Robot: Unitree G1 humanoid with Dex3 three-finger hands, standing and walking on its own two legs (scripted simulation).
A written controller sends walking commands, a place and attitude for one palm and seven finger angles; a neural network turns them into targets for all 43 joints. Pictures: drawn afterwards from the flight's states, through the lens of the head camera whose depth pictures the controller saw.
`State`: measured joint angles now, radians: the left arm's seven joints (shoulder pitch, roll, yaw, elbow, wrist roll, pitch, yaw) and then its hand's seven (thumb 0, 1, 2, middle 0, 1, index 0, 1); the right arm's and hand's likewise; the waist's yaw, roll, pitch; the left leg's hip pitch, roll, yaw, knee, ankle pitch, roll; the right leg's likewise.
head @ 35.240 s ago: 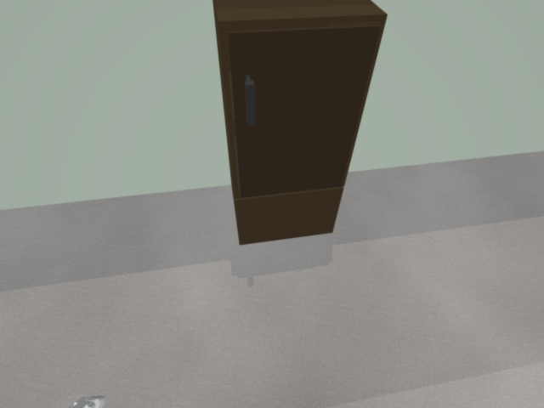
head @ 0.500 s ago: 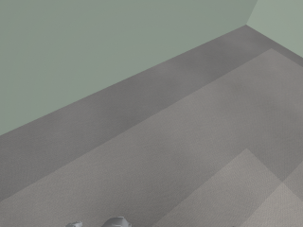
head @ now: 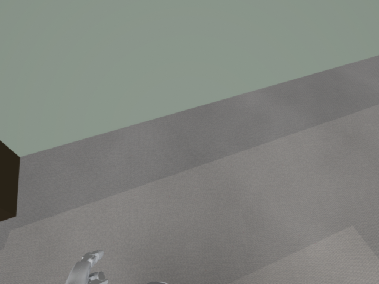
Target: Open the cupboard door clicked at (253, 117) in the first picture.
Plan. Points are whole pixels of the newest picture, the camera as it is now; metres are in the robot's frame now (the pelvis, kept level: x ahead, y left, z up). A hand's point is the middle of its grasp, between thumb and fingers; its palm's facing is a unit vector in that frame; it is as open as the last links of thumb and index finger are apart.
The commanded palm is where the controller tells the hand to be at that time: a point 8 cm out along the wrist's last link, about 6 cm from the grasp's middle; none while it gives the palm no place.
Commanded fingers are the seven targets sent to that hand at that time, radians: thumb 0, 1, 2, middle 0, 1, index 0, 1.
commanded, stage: turn to face it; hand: left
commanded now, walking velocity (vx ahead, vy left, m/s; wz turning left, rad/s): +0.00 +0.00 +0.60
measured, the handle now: out of the picture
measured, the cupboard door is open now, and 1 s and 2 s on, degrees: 46 46 46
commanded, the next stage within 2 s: take the last steps up to it in 1.84 s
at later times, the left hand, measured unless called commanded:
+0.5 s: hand out of the picture -0.03 +0.25 -0.18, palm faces +0.37 -0.90 -0.24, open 7.4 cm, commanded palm none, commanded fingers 0.00 0.90 0.90 -0.20 -0.30 -0.20 -0.30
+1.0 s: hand out of the picture +0.01 +0.20 -0.14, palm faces +0.56 -0.78 -0.25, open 7.4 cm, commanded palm none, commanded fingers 0.00 0.90 0.90 -0.20 -0.30 -0.20 -0.30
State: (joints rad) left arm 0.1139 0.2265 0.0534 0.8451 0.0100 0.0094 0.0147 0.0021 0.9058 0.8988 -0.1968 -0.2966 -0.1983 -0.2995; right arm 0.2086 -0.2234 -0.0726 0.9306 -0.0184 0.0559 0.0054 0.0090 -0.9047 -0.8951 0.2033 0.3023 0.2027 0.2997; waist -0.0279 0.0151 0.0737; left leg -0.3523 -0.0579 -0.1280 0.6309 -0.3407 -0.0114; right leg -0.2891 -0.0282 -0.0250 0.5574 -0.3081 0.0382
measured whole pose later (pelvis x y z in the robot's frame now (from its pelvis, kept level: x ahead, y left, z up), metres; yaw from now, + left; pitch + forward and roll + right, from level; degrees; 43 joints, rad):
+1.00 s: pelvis +0.03 -0.01 +0.01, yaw +37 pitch +0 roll +1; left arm 0.16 0.17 0.03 0.86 0.02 0.01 0.03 0.00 0.90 0.90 -0.20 -0.30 -0.20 -0.30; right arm 0.19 -0.25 -0.09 0.95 -0.02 0.08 0.02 0.01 -0.91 -0.90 0.20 0.30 0.20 0.30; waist -0.05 0.02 0.10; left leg -0.52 -0.02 -0.02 1.15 -0.43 -0.06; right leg -0.21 -0.08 -0.12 0.52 -0.31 0.00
